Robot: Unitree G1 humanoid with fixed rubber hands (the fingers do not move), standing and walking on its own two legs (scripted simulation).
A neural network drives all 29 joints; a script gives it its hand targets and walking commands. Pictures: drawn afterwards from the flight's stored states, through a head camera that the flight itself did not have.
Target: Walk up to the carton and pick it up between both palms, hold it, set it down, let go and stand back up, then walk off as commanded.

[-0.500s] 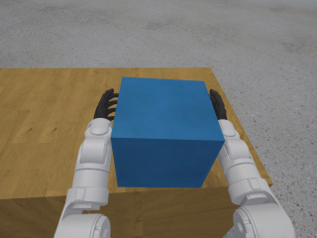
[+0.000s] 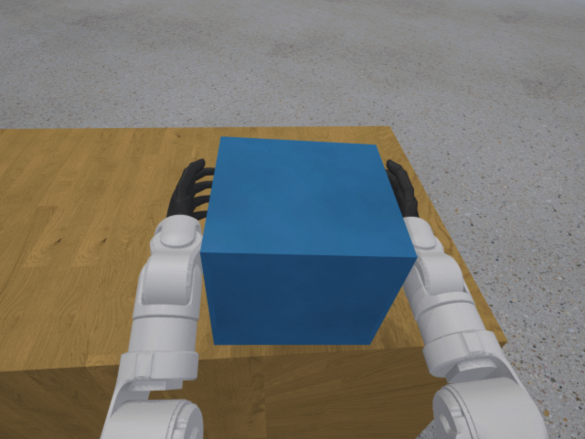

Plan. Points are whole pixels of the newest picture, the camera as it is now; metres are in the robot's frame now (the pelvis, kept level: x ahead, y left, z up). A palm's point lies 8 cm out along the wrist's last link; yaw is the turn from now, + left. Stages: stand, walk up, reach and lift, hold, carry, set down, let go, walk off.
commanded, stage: hold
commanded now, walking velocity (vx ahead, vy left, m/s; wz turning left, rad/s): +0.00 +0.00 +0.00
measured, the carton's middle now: (296, 242) +0.33 -0.01 +0.14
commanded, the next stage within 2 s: none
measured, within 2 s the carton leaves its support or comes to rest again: neither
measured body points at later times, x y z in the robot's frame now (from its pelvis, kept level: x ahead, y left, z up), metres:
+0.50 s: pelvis -0.01 +0.00 +0.00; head -0.05 +0.01 +0.45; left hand +0.37 +0.13 +0.17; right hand +0.37 -0.16 +0.16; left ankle +0.00 +0.11 -0.75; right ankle +0.02 -0.13 -0.75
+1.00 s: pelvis -0.01 +0.00 +0.00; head -0.05 +0.02 +0.45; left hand +0.37 +0.14 +0.17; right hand +0.37 -0.16 +0.17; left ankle +0.00 +0.11 -0.75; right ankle +0.02 -0.13 -0.75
